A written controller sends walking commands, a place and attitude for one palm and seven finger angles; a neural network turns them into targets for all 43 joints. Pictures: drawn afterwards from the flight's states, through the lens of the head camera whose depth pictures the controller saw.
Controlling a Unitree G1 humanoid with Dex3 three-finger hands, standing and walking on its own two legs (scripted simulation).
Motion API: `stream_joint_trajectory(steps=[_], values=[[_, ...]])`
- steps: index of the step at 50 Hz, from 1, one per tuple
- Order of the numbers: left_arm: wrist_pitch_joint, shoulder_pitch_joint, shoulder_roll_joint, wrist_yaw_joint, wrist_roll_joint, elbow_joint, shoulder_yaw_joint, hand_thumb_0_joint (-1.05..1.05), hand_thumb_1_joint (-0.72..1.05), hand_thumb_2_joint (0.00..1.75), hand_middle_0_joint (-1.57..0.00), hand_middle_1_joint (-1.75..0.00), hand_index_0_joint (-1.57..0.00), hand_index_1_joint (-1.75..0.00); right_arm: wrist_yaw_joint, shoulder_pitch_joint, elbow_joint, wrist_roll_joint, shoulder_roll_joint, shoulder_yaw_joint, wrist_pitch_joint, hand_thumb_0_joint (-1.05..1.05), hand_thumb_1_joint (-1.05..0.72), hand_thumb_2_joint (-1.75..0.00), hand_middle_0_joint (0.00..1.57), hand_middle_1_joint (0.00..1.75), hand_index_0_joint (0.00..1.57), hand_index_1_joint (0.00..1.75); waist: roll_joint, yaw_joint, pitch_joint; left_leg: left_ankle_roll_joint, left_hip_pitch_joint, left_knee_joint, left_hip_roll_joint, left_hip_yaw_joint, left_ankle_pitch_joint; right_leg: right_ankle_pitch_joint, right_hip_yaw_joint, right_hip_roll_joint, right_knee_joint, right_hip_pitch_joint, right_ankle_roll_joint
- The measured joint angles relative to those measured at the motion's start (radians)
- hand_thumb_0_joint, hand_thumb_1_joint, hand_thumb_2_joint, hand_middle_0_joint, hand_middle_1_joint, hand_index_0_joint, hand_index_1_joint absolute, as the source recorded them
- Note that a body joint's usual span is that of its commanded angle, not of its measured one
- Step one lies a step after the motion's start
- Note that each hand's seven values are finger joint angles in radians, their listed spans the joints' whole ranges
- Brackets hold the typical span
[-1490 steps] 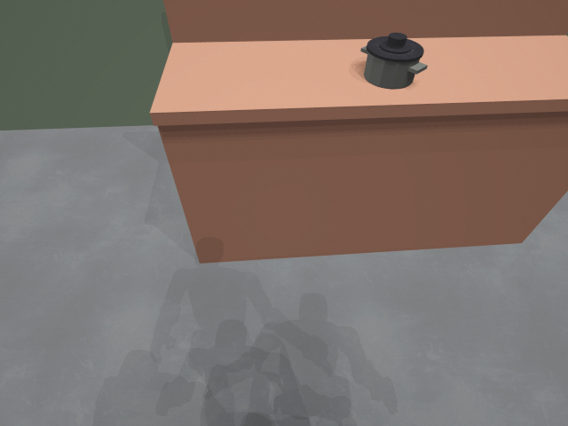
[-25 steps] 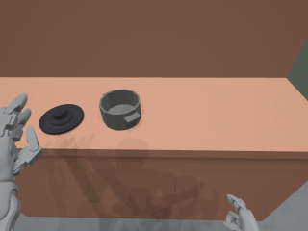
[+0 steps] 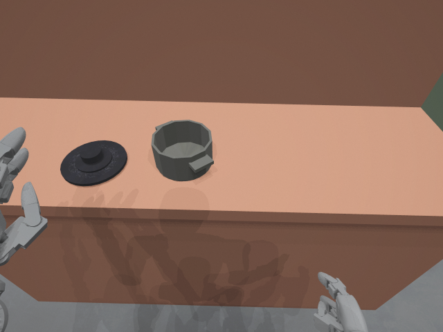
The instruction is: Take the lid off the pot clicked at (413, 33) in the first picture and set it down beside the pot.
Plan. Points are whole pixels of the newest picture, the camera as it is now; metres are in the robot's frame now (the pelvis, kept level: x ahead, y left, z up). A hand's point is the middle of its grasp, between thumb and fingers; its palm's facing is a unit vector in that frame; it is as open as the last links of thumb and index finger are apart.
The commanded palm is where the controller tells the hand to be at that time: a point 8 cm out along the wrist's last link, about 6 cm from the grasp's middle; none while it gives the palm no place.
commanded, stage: step back with the hand held close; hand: left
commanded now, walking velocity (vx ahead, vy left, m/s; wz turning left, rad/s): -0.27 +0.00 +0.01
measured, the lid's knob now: (91, 154) +0.48 +0.39 +0.01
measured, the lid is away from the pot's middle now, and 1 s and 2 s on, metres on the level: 0.23 0.23 0.23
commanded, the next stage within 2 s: stop stepping back and stand still in 1.20 s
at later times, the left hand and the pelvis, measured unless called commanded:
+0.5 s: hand (41, 257) +0.15 +0.24 +0.18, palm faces +0.35 -0.81 -0.47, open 7.4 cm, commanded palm +0.09 +0.29 +0.19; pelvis -0.05 +0.01 -0.02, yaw -1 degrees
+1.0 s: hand out of the picture +0.06 +0.24 +0.17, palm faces +0.26 -0.87 -0.43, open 7.4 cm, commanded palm -0.01 +0.29 +0.19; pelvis -0.16 +0.02 -0.01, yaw -4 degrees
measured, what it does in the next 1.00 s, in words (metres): walks backwards: right foot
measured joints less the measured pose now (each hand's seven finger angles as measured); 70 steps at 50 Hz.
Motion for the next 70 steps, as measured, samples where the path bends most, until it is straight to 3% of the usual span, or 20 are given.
stream_joint_trajectory(steps=[7,12,16,21,25,30,35,40,44,48,50,54,57,58,59,62,65,66,67,70], values=[[-0.028,0.055,-0.02,-0.018,0.015,-0.031,-0.031,0.01,0.9,0.9,-0.2,-0.3,-0.2,-0.3,0.007,0.001,-0.042,0.012,-0.03,-0.04,0.037,0.01,-0.9,-0.9,0.21,0.3,0.21,0.3,-0.019,-0.036,0.008,0.014,-0.079,0.022,-0.01,0.024,0.007,-0.002,0.021,-0.011,0.052,-0.098,0.017],[-0.017,0.133,0.027,-0.023,0.021,-0.081,-0.026,0.01,0.89,0.9,-0.21,-0.3,-0.21,-0.3,0.001,0.024,-0.074,0.019,-0.031,-0.063,0.056,0.01,-0.9,-0.9,0.2,0.3,0.2,0.29,-0.05,-0.06,0.011,0.023,-0.118,0.046,-0.024,0.038,0.007,-0.023,0.032,-0.025,0.12,-0.159,0.027],[-0.02,0.167,0.066,-0.011,0.017,-0.13,0.019,0.02,0.89,0.9,-0.21,-0.3,-0.21,-0.3,-0.001,0.048,-0.09,0.016,-0.022,-0.069,0.051,0.01,-0.9,-0.9,0.2,0.3,0.2,0.29,-0.074,-0.059,0.007,0.027,-0.141,0.071,-0.037,0.05,0.006,-0.061,0.031,-0.038,0.221,-0.209,0.025],[-0.036,0.151,0.039,0.005,0.02,-0.133,0.046,0.01,0.89,0.9,-0.21,-0.3,-0.21,-0.3,-0.001,0.072,-0.089,0.013,-0.019,-0.066,0.024,0.01,-0.9,-0.9,0.2,0.3,0.2,0.29,-0.049,-0.047,-0.028,0.026,-0.194,0.124,-0.034,0.056,-0.005,-0.14,0.022,-0.032,0.273,-0.193,0.013],[-0.046,0.103,-0.004,0.013,0.017,-0.096,0.019,0.01,0.89,0.9,-0.21,-0.3,-0.21,-0.3,0.002,0.05,-0.066,0.018,-0.02,-0.067,0.023,0.01,-0.9,-0.9,0.2,0.3,0.2,0.29,0.002,-0.054,-0.014,0.01,-0.245,0.171,-0.001,0.03,-0.001,-0.109,-0.005,-0.001,0.238,-0.203,0.003],[-0.05,0.128,-0.005,0.015,0.016,-0.109,-0.022,0.01,0.89,0.9,-0.21,-0.3,-0.21,-0.3,0.007,0.062,-0.044,0.022,-0.006,-0.072,0.042,0.01,-0.9,-0.9,0.2,0.3,0.21,0.3,-0.013,-0.074,-0.025,-0.022,-0.264,0.242,0.014,-0.024,-0.072,-0.081,-0.027,0.016,0.226,-0.221,-0.003],[-0.059,0.157,0.026,0.029,0.02,-0.146,-0.011,0.01,0.89,0.9,-0.21,-0.3,-0.21,-0.3,-0.017,0.073,-0.043,0.016,-0.004,-0.066,0.033,0.01,-0.9,-0.9,0.2,0.3,0.2,0.29,-0.065,-0.079,-0.023,0.011,-0.261,0.195,-0.001,-0.004,-0.006,-0.062,-0.014,-0.005,0.232,-0.242,0.013],[-0.061,0.132,0.046,0.042,0.028,-0.141,0.028,0.01,0.89,0.9,-0.21,-0.3,-0.21,-0.3,-0.022,0.071,-0.054,-0.008,0.006,-0.068,-0.022,0.01,-0.9,-0.9,0.2,0.3,0.2,0.29,-0.04,-0.075,-0.036,0.024,-0.276,0.112,0.009,-0.002,0.07,-0.247,0.017,0.02,0.481,-0.28,0.011],[-0.066,0.132,0.039,0.056,0.015,-0.155,0.042,0.01,0.89,0.9,-0.21,-0.3,-0.21,-0.3,-0.008,0.054,-0.046,-0.006,0.029,-0.057,-0.047,0.01,-0.9,-0.9,0.2,0.3,0.2,0.29,-0.03,-0.057,-0.052,0.02,-0.298,0.041,0.031,0.012,0.136,-0.293,0.008,0.01,0.371,-0.203,0.015],[-0.063,0.114,0.04,0.045,0.012,-0.145,0.02,0.01,0.89,0.9,-0.2,-0.3,-0.2,-0.3,-0.003,0.02,-0.045,-0.011,0.046,-0.037,-0.052,0.01,-0.9,-0.9,0.2,0.3,0.21,0.3,-0.046,-0.052,-0.043,0.01,-0.345,0.018,0.036,0.032,0.189,-0.184,-0.002,-0.004,0.147,-0.106,0.009],[-0.066,0.092,0.032,0.029,0.015,-0.132,-0.006,0.01,0.89,0.9,-0.2,-0.3,-0.2,-0.3,-0.001,-0.004,-0.039,-0.011,0.039,-0.034,-0.044,0.01,-0.9,-0.9,0.21,0.3,0.21,0.3,-0.025,-0.053,-0.023,0.003,-0.372,0.033,0.053,0.025,0.206,-0.129,-0.013,0.012,0.099,-0.096,0.009],[-0.082,0.114,0.053,0.008,0.01,-0.155,-0.032,0.01,0.89,0.9,-0.21,-0.3,-0.21,-0.3,-0.004,0.003,-0.011,0.002,0.03,-0.039,-0.028,0.01,-0.9,-0.9,0.21,0.3,0.21,0.3,-0.014,-0.066,-0.009,-0.037,-0.398,0.11,0.057,-0.013,0.079,-0.12,-0.029,0.029,0.129,-0.105,0.015],[-0.1,0.171,0.065,0.012,0.01,-0.198,-0.022,0.01,0.89,0.9,-0.21,-0.3,-0.21,-0.3,-0.012,0.052,0.009,0.004,0.014,-0.051,-0.017,0.01,-0.9,-0.9,0.21,0.3,0.21,0.3,-0.029,-0.066,-0.056,-0.06,-0.367,0.234,0.042,-0.034,-0.004,-0.141,-0.017,0.025,0.176,-0.111,0.018],[-0.104,0.178,0.063,0.015,0.011,-0.203,-0.018,0.01,0.89,0.9,-0.21,-0.3,-0.21,-0.3,-0.016,0.07,0.012,0.004,0.005,-0.057,-0.013,0.01,-0.9,-0.9,0.21,0.3,0.21,0.3,-0.025,-0.07,-0.081,-0.059,-0.342,0.24,0.039,-0.043,0.005,-0.149,-0.017,0.026,0.191,-0.118,0.021],[-0.107,0.166,0.061,0.018,0.012,-0.199,-0.016,0.01,0.89,0.9,-0.21,-0.3,-0.21,-0.3,-0.022,0.081,0.018,0.003,-0.003,-0.066,-0.01,0.01,-0.9,-0.9,0.21,0.3,0.21,0.3,-0.024,-0.079,-0.096,-0.035,-0.34,0.231,0.032,-0.049,0.04,-0.155,-0.024,0.022,0.205,-0.125,0.026],[-0.118,0.074,0.044,0.033,0.007,-0.138,0.0,0.01,0.89,0.9,-0.21,-0.3,-0.21,-0.3,-0.037,0.07,0.031,0.002,-0.012,-0.075,-0.012,0.01,-0.9,-0.9,0.2,0.3,0.21,0.3,-0.037,-0.079,-0.081,0.01,-0.333,0.194,0.016,-0.037,0.08,-0.171,-0.012,0.009,0.241,-0.153,0.024],[-0.107,0.01,0.033,0.046,0.008,-0.061,0.029,0.01,0.89,0.9,-0.21,-0.3,-0.21,-0.3,-0.033,0.044,0.007,-0.015,-0.004,-0.074,-0.034,0.01,-0.9,-0.9,0.2,0.3,0.2,0.29,-0.029,-0.095,-0.05,0.015,-0.335,0.094,0.022,-0.036,0.161,-0.275,0.021,0.045,0.392,-0.231,0.002],[-0.115,-0.014,0.03,0.037,0.024,0.0,0.009,0.01,0.89,0.9,-0.21,-0.3,-0.21,-0.3,-0.024,0.043,0.008,-0.014,-0.014,-0.073,-0.061,0.01,-0.9,-0.9,0.2,0.3,0.2,0.29,-0.002,-0.107,-0.047,0.011,-0.353,0.069,0.028,-0.056,0.21,-0.278,0.015,0.06,0.448,-0.257,0.005],[-0.073,-0.03,0.031,0.022,0.018,0.027,-0.01,0.01,0.89,0.9,-0.2,-0.3,-0.2,-0.3,-0.008,0.037,0.008,-0.007,-0.013,-0.078,-0.066,0.01,-0.9,-0.9,0.2,0.3,0.2,0.29,0.001,-0.104,-0.035,0.01,-0.355,0.045,0.027,-0.059,0.241,-0.297,0.03,0.064,0.486,-0.268,0.009],[-0.016,0.074,0.052,0.015,0.0,-0.029,-0.009,0.01,0.9,0.9,-0.2,-0.3,-0.2,-0.3,0.009,0.037,-0.029,-0.003,0.021,-0.063,-0.049,0.01,-0.9,-0.9,0.2,0.3,0.2,0.29,-0.038,-0.11,-0.024,-0.001,-0.372,0.003,0.024,-0.037,0.23,-0.344,0.019,0.046,0.394,-0.223,-0.01]])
